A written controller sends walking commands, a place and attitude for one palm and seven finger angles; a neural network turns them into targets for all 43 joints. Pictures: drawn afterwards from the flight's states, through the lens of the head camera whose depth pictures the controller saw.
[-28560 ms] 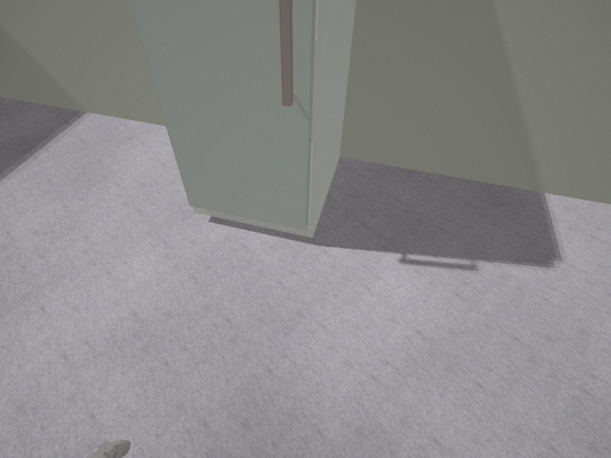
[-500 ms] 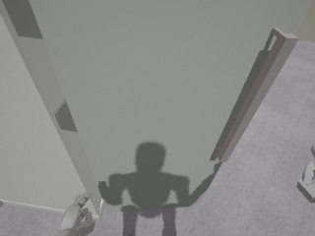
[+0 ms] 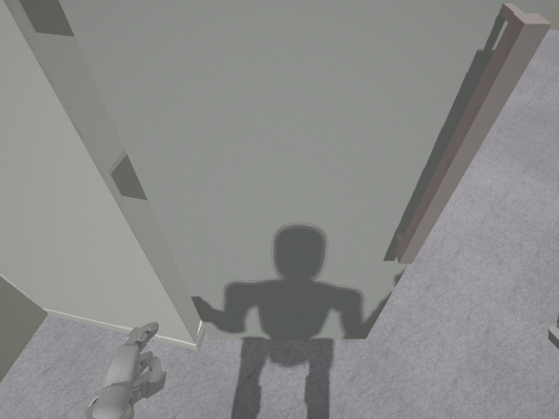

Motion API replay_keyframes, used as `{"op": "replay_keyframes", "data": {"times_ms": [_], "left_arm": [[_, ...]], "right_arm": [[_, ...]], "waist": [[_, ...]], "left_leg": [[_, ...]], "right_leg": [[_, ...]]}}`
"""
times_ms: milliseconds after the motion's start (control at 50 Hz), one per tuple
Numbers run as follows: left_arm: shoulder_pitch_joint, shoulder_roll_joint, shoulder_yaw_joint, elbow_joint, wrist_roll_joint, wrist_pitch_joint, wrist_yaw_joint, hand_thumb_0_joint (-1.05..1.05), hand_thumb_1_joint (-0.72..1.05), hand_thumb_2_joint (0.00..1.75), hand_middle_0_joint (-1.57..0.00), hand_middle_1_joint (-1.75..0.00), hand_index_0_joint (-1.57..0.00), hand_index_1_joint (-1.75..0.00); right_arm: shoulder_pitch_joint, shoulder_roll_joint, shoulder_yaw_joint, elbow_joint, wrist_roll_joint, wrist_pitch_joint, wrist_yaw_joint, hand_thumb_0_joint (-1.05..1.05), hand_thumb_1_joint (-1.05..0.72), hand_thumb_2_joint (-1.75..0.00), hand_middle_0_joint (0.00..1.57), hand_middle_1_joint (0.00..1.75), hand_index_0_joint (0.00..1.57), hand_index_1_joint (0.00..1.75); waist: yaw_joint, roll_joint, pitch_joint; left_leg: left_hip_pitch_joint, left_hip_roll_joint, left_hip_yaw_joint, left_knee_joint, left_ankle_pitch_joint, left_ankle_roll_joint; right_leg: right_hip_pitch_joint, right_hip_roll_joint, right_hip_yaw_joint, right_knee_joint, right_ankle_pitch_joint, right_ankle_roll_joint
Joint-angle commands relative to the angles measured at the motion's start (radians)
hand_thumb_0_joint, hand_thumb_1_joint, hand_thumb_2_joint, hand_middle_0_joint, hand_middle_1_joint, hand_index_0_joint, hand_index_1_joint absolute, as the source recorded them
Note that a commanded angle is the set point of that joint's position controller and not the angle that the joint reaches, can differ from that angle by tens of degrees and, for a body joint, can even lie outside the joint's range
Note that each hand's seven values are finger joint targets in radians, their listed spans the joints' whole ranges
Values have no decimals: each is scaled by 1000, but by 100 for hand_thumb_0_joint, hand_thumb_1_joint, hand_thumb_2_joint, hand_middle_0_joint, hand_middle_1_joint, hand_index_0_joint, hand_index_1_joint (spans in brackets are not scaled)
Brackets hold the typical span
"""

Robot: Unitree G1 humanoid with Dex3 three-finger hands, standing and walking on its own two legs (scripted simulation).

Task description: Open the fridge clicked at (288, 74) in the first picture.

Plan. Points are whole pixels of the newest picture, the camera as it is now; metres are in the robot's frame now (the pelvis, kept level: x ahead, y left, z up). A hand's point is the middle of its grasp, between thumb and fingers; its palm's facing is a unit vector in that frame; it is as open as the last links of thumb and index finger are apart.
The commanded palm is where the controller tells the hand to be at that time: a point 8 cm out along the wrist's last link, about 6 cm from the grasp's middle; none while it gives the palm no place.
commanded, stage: step back with the hand held close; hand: right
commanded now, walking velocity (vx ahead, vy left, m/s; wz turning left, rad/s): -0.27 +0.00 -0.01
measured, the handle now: (441, 169) +0.45 -0.22 +0.13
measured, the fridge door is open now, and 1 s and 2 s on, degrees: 77 77 77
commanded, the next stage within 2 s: stop stepping back and stand still in 0.72 s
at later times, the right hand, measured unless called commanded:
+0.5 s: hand out of the picture +0.08 -0.30 +0.16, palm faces +0.51 +0.75 -0.42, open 7.4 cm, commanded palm +0.01 -0.33 +0.17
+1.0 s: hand out of the picture -0.01 -0.29 +0.17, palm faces +0.39 +0.81 -0.43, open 7.4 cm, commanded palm -0.07 -0.33 +0.17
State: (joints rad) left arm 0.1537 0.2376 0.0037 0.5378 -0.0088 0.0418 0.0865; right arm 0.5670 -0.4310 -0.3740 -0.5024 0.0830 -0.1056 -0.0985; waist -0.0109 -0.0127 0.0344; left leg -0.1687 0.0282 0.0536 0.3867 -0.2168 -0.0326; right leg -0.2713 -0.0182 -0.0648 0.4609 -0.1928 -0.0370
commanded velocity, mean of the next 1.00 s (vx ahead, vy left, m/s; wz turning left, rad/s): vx -0.21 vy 0.02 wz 0.07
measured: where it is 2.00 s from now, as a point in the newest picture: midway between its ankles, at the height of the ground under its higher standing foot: outside the picture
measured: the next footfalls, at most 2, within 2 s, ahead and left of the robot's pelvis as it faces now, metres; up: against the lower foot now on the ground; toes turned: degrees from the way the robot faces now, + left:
left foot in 0.54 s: -0.04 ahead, +0.12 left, +0.00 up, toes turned -12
right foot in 0.72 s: -0.06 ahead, -0.11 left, +0.00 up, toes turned -5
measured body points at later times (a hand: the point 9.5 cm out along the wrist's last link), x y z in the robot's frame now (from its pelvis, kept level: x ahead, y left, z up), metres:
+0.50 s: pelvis -0.09 -0.01 -0.01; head -0.08 -0.04 +0.44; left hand +0.12 +0.19 -0.08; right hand +0.05 -0.33 +0.18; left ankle -0.07 +0.13 -0.74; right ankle +0.03 -0.10 -0.74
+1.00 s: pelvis -0.20 -0.03 +0.00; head -0.19 -0.07 +0.45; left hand -0.03 +0.19 -0.06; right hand -0.04 -0.33 +0.19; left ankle -0.26 +0.11 -0.72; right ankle -0.10 -0.10 -0.74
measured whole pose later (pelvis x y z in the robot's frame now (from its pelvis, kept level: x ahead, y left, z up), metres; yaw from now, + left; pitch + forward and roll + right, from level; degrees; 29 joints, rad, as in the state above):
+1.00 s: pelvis -0.20 -0.03 +0.00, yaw -1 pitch +1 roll +4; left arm 0.24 0.16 -0.01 0.58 0.01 -0.14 0.05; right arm 0.60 -0.46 -0.44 -0.61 0.06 -0.22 -0.12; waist 0.01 0.03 -0.02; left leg -0.18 -0.05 0.02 0.56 -0.47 0.01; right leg -0.41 -0.03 -0.05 0.46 -0.11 -0.06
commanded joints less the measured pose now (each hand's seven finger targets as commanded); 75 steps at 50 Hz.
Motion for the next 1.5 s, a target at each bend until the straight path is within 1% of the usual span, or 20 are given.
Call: {"op": "replay_keyframes", "data": {"times_ms": [0,140,320,420,500,560,620,660,700,780,940,980,1040,1140,1200,1240,1360,1400,1440,1480], "left_arm": [[-67,121,41,-167,0,-53,11,0,90,90,-20,-30,-20,-30],[-78,149,48,-165,-1,-109,15,0,90,90,-20,-30,-20,-30],[-41,127,55,-113,5,-181,5,0,90,90,-20,-30,-20,-30],[-63,142,57,-97,16,-216,22,0,90,90,-20,-30,-20,-30],[-55,111,58,-101,19,-208,6,0,90,90,-20,-30,-20,-30],[-24,75,56,-67,15,-179,-17,0,90,90,-20,-30,-20,-30],[-38,77,54,-65,21,-168,-13,0,90,90,-20,-30,-20,-30],[-46,85,36,-67,15,-162,-1,0,90,90,-20,-30,-20,-30],[-68,137,41,-79,8,-171,20,0,90,90,-20,-30,-20,-30],[-18,108,73,-82,35,-213,-9,0,90,90,-20,-30,-20,-30],[-16,104,52,-99,11,-221,-27,0,90,90,-20,-30,-20,-30],[-11,100,52,-81,16,-205,-16,0,90,90,-20,-30,-20,-30],[-3,91,42,-37,34,-187,-7,0,90,90,-20,-30,-20,-30],[-23,107,38,-15,9,-215,15,0,90,90,-20,-30,-20,-30],[-13,136,31,-27,5,-246,25,0,90,90,-20,-30,-20,-30],[-2,98,19,-21,23,-260,22,0,90,90,-20,-30,-20,-30],[-18,89,29,-45,28,-252,-15,0,90,90,-20,-30,-20,-30],[-15,84,42,-57,36,-223,-15,0,90,90,-20,-30,-20,-30],[-5,85,52,-47,32,-201,-14,0,90,90,-20,-30,-20,-30],[36,82,45,-20,24,-219,-15,0,90,90,-20,-30,-20,-30]], "right_arm": [[-22,-196,-178,-220,6,-86,-39,0,-90,-90,20,30,20,30],[-75,-154,-180,-178,-32,-128,-39,0,-90,-90,20,30,20,30],[-156,-162,-149,-276,-30,-189,-36,0,-90,-90,20,30,20,30],[-179,-166,-182,-236,-60,-209,-45,0,-90,-90,20,30,20,30],[-108,-174,-191,-211,-37,-207,-38,0,-90,-90,20,30,20,30],[-89,-172,-154,-178,-24,-210,-44,0,-90,-90,20,30,20,30],[-159,-191,-146,-184,-37,-200,-50,0,-90,-90,20,30,20,30],[-189,-192,-139,-162,-36,-189,-47,0,-90,-90,20,30,20,30],[-220,-185,-138,-188,-36,-197,-45,0,-90,-90,20,30,20,30],[-154,-201,-197,-263,-16,-213,-33,0,-90,-90,20,30,20,30],[22,-155,-183,-258,-15,-148,-50,0,-90,-90,20,30,20,30],[-4,-176,-188,-199,-18,-133,-55,0,-90,-90,20,30,20,30],[-121,-216,-191,-177,-1,-137,-63,0,-90,-90,20,30,20,30],[-228,-123,-80,-86,-34,-123,-61,0,-90,-90,20,30,20,30],[-296,-130,-71,-169,-48,-152,-70,0,-90,-90,20,30,20,30],[-283,-182,-119,-201,-47,-169,-69,0,-90,-90,20,30,20,30],[-16,-158,-151,-213,-52,-156,-64,0,-90,-90,20,30,20,30],[15,-174,-176,-174,-60,-159,-61,0,-90,-90,20,30,20,30],[-67,-168,-175,-155,-36,-157,-60,0,-90,-90,20,30,20,30],[-126,-176,-195,-123,-43,-173,-69,0,-90,-90,20,30,20,30]], "waist": [[-14,-64,-202],[-23,-180,-102],[11,10,-155],[-13,-238,-162],[-13,-98,-152],[5,136,-122],[11,235,-131],[19,107,-55],[2,-227,-93],[-17,-221,-283],[5,-198,-155],[9,-103,-131],[21,149,-98],[39,29,2],[30,-278,31],[33,-264,20],[-6,-204,-97],[-9,-40,-83],[-5,220,-31],[25,176,-74]], "left_leg": [[9,-7,-19,26,241,6],[241,-67,-33,246,40,9],[-161,-20,-127,-9,-144,51],[113,-127,-56,258,-86,23],[-27,-62,-168,91,-98,65],[-414,196,-447,-217,-198,176],[-318,219,-373,-125,245,178],[-279,117,-258,9,331,97],[-171,-79,-123,288,150,12],[-156,-100,-157,605,-285,17],[90,-132,54,90,-264,48],[81,-79,-1,-89,-295,96],[-244,269,-323,-258,-259,241],[-249,138,-167,-83,-318,144],[-267,-65,-39,217,-245,47],[-260,-82,-57,397,-297,44],[187,-85,26,109,-202,65],[199,26,-160,-52,-305,122],[-26,327,-559,-257,-465,264],[13,282,-444,-169,-272,262]], "right_leg": [[93,-58,101,-68,282,-20],[-396,-152,253,-280,-440,-89],[-12,-58,171,-70,-274,-13],[-291,-178,327,-305,-552,-69],[-189,-107,222,-123,-366,-34],[78,18,82,308,-137,51],[0,26,85,427,-156,46],[14,0,85,87,-49,32],[-49,-179,253,-141,326,-31],[32,-319,330,-128,462,-123],[-153,-161,222,-313,-502,3],[-134,-69,115,-183,-438,73],[-11,-13,57,396,-98,53],[40,-24,72,104,-129,13],[44,-190,418,-219,-381,-76],[-7,-259,593,-374,-569,-98],[-248,-119,201,-245,-487,-24],[-354,-24,96,70,-414,5],[-381,33,55,579,-279,38],[-363,-21,104,585,-213,28]]}}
